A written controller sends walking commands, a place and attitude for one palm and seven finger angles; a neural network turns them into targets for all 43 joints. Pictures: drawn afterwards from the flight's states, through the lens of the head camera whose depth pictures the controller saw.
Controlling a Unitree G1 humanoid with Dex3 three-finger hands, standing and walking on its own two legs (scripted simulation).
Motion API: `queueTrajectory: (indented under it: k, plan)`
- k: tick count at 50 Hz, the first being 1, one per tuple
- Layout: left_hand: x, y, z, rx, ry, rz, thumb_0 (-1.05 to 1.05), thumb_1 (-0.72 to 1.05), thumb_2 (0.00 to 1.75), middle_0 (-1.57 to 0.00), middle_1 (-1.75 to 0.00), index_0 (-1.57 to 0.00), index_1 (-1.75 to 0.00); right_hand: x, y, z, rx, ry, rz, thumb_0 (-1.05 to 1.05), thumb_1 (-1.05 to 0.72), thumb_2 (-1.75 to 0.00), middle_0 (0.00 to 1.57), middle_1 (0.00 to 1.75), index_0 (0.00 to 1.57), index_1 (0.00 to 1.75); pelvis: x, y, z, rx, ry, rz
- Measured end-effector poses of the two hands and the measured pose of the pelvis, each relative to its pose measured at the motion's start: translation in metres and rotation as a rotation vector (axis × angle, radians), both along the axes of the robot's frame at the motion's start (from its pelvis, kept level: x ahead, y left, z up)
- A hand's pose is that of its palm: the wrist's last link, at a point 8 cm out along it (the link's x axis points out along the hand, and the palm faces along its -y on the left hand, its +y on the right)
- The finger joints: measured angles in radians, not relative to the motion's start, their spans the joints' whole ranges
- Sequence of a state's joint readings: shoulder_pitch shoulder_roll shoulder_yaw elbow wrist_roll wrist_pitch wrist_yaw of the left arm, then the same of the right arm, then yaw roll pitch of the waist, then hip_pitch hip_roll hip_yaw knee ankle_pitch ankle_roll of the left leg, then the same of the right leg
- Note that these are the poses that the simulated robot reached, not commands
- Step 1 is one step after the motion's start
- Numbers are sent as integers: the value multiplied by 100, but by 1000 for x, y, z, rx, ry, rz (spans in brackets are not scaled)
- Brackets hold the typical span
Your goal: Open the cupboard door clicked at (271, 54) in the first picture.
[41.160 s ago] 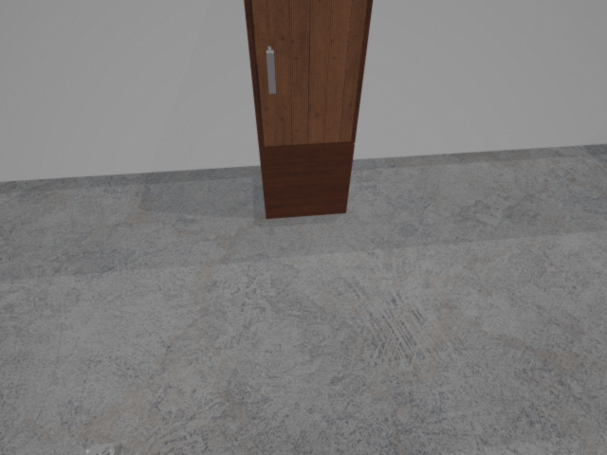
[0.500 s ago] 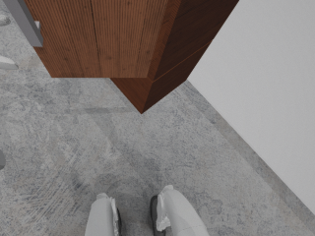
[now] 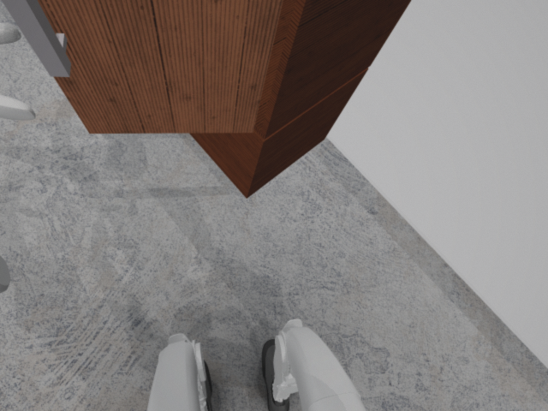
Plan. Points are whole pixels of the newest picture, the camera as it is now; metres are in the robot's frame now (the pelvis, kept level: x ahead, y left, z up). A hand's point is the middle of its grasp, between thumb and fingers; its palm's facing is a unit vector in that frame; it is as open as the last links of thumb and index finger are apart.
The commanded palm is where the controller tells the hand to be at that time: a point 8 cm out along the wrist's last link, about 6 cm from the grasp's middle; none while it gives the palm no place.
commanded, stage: slide the fingers in behind the handle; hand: left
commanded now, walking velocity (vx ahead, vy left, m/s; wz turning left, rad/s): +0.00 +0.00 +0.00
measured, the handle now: (40, 17) +0.61 +0.24 +0.07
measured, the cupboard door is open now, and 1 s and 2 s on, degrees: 55 55 55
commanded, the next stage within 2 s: close the thumb around the handle in 1.48 s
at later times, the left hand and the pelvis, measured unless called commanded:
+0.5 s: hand (20, 55) +0.55 +0.25 +0.07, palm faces -0.02 -1.00 -0.01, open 14.0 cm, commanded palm +0.54 +0.27 +0.06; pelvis +0.00 +0.00 +0.00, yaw +0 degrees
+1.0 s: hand (53, 59) +0.55 +0.22 +0.07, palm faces -0.01 -1.00 -0.01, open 14.0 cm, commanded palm +0.53 +0.24 +0.06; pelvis +0.01 +0.00 +0.01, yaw +0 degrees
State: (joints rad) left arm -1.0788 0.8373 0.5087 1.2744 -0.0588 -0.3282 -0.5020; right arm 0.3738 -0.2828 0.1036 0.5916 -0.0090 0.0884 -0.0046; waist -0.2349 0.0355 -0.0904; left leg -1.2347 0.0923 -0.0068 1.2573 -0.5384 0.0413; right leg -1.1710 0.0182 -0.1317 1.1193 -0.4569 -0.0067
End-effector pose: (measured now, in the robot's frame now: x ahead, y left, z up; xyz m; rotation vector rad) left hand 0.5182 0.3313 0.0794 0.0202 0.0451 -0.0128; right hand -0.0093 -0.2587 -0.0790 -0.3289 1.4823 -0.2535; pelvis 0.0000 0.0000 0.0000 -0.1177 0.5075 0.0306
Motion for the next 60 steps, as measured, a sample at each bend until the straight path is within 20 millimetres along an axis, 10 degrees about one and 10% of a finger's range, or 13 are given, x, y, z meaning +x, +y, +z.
queueTrajectory:
  k: [60]
  plan:
    - [7, -62, -9, -8, -8, 30, -1, -50, 30, -28, -120, -28, -120, 4, -1, -4, 46, -5, -4, 0, -91, -90, 20, 30, 20, 30, 7, -4, 5, 22, -11, 6]
